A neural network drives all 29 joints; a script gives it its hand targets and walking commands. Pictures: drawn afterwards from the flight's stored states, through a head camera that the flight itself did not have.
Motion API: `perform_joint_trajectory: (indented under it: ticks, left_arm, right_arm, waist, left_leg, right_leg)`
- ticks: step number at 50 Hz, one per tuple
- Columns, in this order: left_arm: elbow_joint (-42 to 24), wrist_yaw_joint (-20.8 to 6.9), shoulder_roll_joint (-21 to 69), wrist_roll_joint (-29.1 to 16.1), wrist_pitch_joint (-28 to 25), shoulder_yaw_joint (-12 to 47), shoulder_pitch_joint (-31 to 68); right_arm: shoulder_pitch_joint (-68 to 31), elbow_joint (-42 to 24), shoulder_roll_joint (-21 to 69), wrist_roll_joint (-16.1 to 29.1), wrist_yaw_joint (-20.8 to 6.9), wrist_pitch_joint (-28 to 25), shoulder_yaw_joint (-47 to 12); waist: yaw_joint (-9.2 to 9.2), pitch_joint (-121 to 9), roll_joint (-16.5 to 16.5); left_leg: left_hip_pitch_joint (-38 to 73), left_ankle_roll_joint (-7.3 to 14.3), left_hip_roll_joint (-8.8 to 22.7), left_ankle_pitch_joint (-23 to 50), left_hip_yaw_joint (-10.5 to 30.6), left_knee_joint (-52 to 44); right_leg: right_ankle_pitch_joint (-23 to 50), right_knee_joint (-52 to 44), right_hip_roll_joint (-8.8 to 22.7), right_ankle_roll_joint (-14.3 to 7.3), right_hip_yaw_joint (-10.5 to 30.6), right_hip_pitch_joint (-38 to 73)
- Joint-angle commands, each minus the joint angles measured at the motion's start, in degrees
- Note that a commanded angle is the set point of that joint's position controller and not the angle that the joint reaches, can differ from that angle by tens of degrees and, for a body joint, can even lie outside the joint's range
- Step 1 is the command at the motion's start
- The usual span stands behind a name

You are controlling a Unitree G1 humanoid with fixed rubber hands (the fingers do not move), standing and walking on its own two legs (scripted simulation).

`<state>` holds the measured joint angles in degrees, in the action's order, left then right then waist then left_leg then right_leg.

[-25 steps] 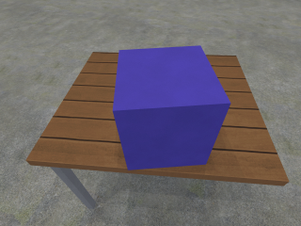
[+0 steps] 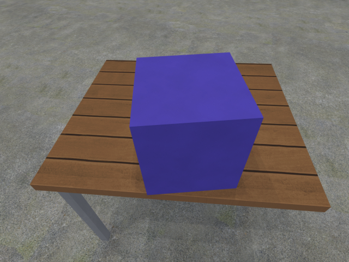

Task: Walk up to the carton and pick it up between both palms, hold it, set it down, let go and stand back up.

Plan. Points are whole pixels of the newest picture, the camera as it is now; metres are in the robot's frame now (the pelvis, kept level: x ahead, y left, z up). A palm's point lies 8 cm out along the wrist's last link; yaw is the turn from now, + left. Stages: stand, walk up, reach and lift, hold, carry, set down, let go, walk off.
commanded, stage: stand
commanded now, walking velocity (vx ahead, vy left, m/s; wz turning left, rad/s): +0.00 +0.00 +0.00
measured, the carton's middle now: (187, 124) +0.48 -0.03 +0.03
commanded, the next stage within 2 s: none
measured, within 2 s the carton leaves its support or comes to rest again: neither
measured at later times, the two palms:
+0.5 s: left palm out of the picture -0.03 +0.20 -0.15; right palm out of the picture -0.03 -0.20 -0.15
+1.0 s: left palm out of the picture -0.04 +0.20 -0.15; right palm out of the picture -0.03 -0.19 -0.15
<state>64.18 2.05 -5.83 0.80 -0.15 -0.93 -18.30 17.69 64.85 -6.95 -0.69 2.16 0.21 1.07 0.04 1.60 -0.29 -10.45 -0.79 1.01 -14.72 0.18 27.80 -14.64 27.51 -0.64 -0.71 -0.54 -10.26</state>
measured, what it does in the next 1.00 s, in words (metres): stands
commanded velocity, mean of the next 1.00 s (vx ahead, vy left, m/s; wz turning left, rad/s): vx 0.00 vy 0.00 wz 0.00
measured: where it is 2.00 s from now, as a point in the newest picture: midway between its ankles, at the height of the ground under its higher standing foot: outside the picture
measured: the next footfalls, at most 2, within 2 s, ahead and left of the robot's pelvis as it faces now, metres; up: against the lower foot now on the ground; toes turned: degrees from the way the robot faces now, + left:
none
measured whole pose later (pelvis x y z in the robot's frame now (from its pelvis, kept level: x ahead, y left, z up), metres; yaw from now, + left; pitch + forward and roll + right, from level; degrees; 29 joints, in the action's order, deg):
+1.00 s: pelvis -0.01 +0.01 +0.00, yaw +0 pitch -2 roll +0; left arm 65.2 2.1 -5.3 0.8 -0.3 -0.8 -19.3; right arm 17.4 65.6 -5.7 -0.8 2.1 -0.2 0.7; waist -0.3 1.1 0.2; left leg -11.8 -0.1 0.4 -13.3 -0.4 26.6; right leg -13.3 26.8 0.0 -0.1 0.1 -12.0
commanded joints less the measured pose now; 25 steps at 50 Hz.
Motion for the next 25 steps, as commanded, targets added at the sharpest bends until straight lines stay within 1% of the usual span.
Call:
perform_joint_trajectory:
  ticks: [1,2,3,4,5,6,7,8,9,10,11,12,13,14,15,16,17,18,19,20,21,22,23,24,25]
  left_arm:
    - [-0.5,0.1,-4.5,0.0,-0.5,-0.9,-6.0]
    - [-0.4,0.3,-3.8,-0.2,-0.3,-0.5,-4.9]
    - [-0.5,0.3,-5.4,0.1,-0.2,-0.9,-5.1]
    - [-0.8,0.6,-4.5,-0.2,0.0,-0.9,-4.5]
    - [-0.8,0.4,-6.0,0.0,0.0,-1.2,-4.7]
    - [-1.3,0.3,-5.3,0.2,0.0,-1.1,-3.0]
    - [-0.6,0.4,-3.6,0.3,-0.2,-0.5,-4.3]
    - [-0.6,0.2,-4.4,0.0,-0.3,-0.8,-5.2]
    - [-0.1,0.3,-3.1,0.0,-0.5,-0.3,-6.1]
    - [-0.2,0.3,-3.1,0.2,-0.6,-0.3,-5.5]
    - [-0.4,0.3,-2.4,0.0,-0.6,-0.3,-5.0]
    - [0.4,0.4,-3.2,-0.2,-0.5,-0.5,-6.2]
    - [-0.5,0.2,-2.8,-0.1,-0.7,-0.2,-3.2]
    - [-0.2,0.3,-5.0,0.0,-0.6,-0.7,-3.8]
    - [-0.1,0.3,-3.8,0.2,-0.5,-0.5,-3.1]
    - [-0.7,0.1,-2.9,0.2,-0.4,-0.3,-3.2]
    - [-0.1,0.2,-3.9,0.1,-0.2,-0.6,-4.3]
    - [-0.5,0.3,-4.8,-0.1,-0.2,-0.9,-3.3]
    - [-0.1,0.2,-4.3,0.2,0.0,-1.0,-4.0]
    - [-0.4,0.4,-3.9,0.3,0.0,-1.0,-3.8]
    - [0.1,0.5,-4.4,0.0,-0.2,-0.9,-5.9]
    - [0.5,0.5,-3.0,-0.1,-0.5,-0.7,-5.8]
    - [0.2,0.5,-4.6,0.4,-0.3,-0.9,-3.9]
    - [0.0,0.4,-2.8,0.2,-0.2,-0.7,-5.0]
    - [0.2,0.5,-5.0,0.2,-0.5,-1.0,-5.3]
  right_arm:
    - [2.8,-0.9,-3.4,-0.1,0.3,-0.1,0.3]
    - [3.1,-1.2,-3.2,0.2,0.2,-0.3,0.1]
    - [4.7,0.0,-2.2,0.0,0.0,0.1,0.0]
    - [4.6,-0.4,-1.3,0.0,0.4,0.1,-0.4]
    - [4.1,-0.2,-1.9,-0.3,0.2,-0.1,-0.4]
    - [4.7,0.0,-4.1,0.1,0.4,-0.3,0.4]
    - [4.2,0.0,-3.7,-0.1,0.3,-0.4,0.2]
    - [3.8,-0.4,-3.8,-0.2,0.3,-0.6,0.1]
    - [4.8,0.6,-3.2,-0.1,0.3,-0.4,0.1]
    - [4.9,0.2,-3.0,-0.2,0.2,-0.7,0.0]
    - [3.2,-0.4,-2.8,-0.2,0.2,-0.6,0.1]
    - [4.1,0.1,-3.2,0.0,0.2,-0.7,0.0]
    - [4.2,-0.1,-3.4,-0.2,0.0,-0.6,0.2]
    - [4.0,0.2,-2.7,-0.2,0.1,-0.8,-0.1]
    - [2.5,-0.3,-2.8,-0.2,0.1,-0.6,0.1]
    - [2.7,-0.7,-3.4,0.1,0.4,-0.2,0.4]
    - [2.7,-0.2,-3.7,0.3,0.2,0.0,0.5]
    - [3.9,0.2,-4.4,0.0,0.2,0.3,0.6]
    - [4.4,0.6,-4.3,-0.1,0.1,0.2,0.6]
    - [3.3,0.3,-2.5,-0.2,0.2,0.0,0.2]
    - [5.4,0.7,-1.3,-0.3,0.4,-0.1,-0.1]
    - [6.1,0.8,-2.8,-0.2,0.2,-0.4,0.2]
    - [5.6,0.9,-3.4,-0.1,0.3,-0.5,0.6]
    - [3.4,0.4,-4.1,-0.2,0.4,-1.0,0.5]
    - [3.6,0.7,-3.3,-0.2,0.1,-0.8,0.6]
  waist:
    - [-1.07,2.8,1.7]
    - [-0.41,5.0,3.4]
    - [-0.09,6.2,1.9]
    - [0.01,7.4,1.8]
    - [-0.45,6.8,1.7]
    - [0.12,7.0,-0.5]
    - [0.08,5.6,1.9]
    - [-1.02,6.8,-2.0]
    - [-0.65,4.8,-1.7]
    - [-0.39,4.1,-1.3]
    - [-0.67,3.6,0.4]
    - [-0.21,1.1,-0.1]
    - [0.42,2.1,-0.6]
    - [0.02,2.1,1.9]
    - [-0.02,4.8,3.0]
    - [-0.14,5.3,2.0]
    - [-0.09,5.3,2.8]
    - [0.51,5.9,-0.5]
    - [0.28,5.7,-1.5]
    - [-0.20,6.9,-1.3]
    - [-0.35,4.1,0.0]
    - [0.31,2.5,0.3]
    - [0.61,4.7,0.3]
    - [-0.73,3.6,0.0]
    - [0.04,4.9,-1.7]
  left_leg:
    - [-2.0,1.3,2.8,4.4,2.9,-4.9]
    - [-3.8,0.9,2.5,4.6,2.2,-4.9]
    - [-4.3,0.4,1.8,2.5,1.4,-5.1]
    - [-5.2,0.9,2.2,2.4,2.2,-5.7]
    - [-5.2,1.1,2.5,4.0,2.7,-6.3]
    - [-4.3,1.1,2.2,2.4,2.2,-5.9]
    - [-2.8,1.7,3.4,3.8,3.3,-6.4]
    - [-5.8,1.6,3.4,3.6,3.5,-6.7]
    - [-3.5,1.3,3.0,3.1,3.6,-6.6]
    - [-3.2,1.8,3.8,4.4,3.9,-6.5]
    - [-3.2,2.0,3.7,4.1,4.0,-6.6]
    - [-0.5,1.9,3.8,3.8,3.4,-5.9]
    - [-3.3,1.8,3.1,2.9,3.4,-6.4]
    - [-2.6,2.0,3.7,3.0,4.1,-6.2]
    - [-3.0,1.5,2.9,3.7,3.2,-5.8]
    - [-4.3,1.3,2.9,2.7,3.1,-5.9]
    - [-4.3,1.4,2.7,-0.5,2.9,-6.7]
    - [-5.7,1.4,3.0,-2.2,4.3,-7.6]
    - [-5.3,1.0,2.7,-2.2,3.0,-6.8]
    - [-5.4,1.0,3.0,0.5,3.1,-7.1]
    - [-2.7,1.7,3.4,0.8,3.5,-6.8]
    - [-2.6,1.7,3.4,2.2,3.3,-6.2]
    - [-5.7,1.7,2.9,1.2,3.7,-7.4]
    - [-3.7,1.7,4.0,1.8,3.9,-6.8]
    - [-4.1,1.6,3.4,3.9,3.5,-6.8]
  right_leg:
    - [2.6,-7.3,4.1,-0.9,4.3,-1.9]
    - [1.9,-7.5,4.5,-0.9,4.8,-3.5]
    - [-2.7,-9.0,4.6,-0.9,5.3,-5.0]
    - [-2.7,-8.9,5.2,-1.3,6.0,-4.4]
    - [-2.0,-8.5,4.7,-1.4,5.3,-4.0]
    - [-1.0,-8.4,4.7,-1.2,5.4,-5.7]
    - [2.2,-7.2,4.9,-1.4,4.8,-4.9]
    - [3.4,-6.4,4.5,-1.0,4.3,-3.9]
    - [3.3,-6.5,4.5,-1.3,4.5,-3.3]
    - [4.8,-5.9,4.6,-1.3,4.5,-2.5]
    - [5.5,-5.5,4.1,-1.1,3.9,-2.6]
    - [4.2,-6.7,4.4,-1.4,4.5,-2.6]
    - [3.4,-6.7,4.7,-1.9,5.0,-1.8]
    - [4.3,-6.6,4.6,-1.4,4.2,-2.3]
    - [2.7,-7.0,4.1,-0.7,3.5,-4.5]
    - [2.2,-7.0,3.9,-0.6,3.8,-4.9]
    - [-0.7,-7.8,3.7,-0.4,4.4,-5.9]
    - [-2.4,-8.0,4.0,-0.6,4.1,-5.7]
    - [-2.2,-7.7,4.0,-0.3,4.5,-4.6]
    - [-0.1,-7.4,4.1,-0.4,4.4,-5.1]
    - [0.8,-7.3,4.3,-0.6,4.8,-4.9]
    - [2.0,-7.4,4.2,-0.9,4.8,-3.1]
    - [2.0,-6.8,4.2,-1.1,4.4,-3.1]
    - [2.7,-6.7,4.3,-1.0,4.2,-3.2]
    - [4.4,-7.0,5.1,-0.8,4.5,-3.0]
